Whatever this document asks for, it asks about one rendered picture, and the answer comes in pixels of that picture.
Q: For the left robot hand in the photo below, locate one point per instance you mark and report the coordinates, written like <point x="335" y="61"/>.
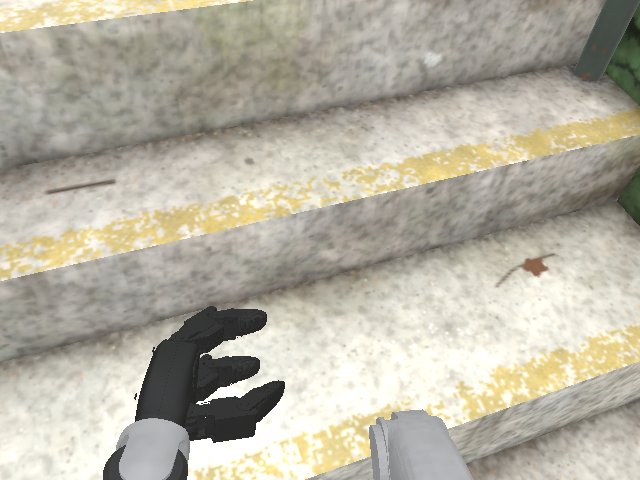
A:
<point x="177" y="378"/>

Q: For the robot right thigh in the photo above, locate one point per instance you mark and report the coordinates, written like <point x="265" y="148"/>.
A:
<point x="413" y="445"/>

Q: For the left robot forearm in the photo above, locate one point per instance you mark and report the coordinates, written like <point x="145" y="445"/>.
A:
<point x="150" y="449"/>

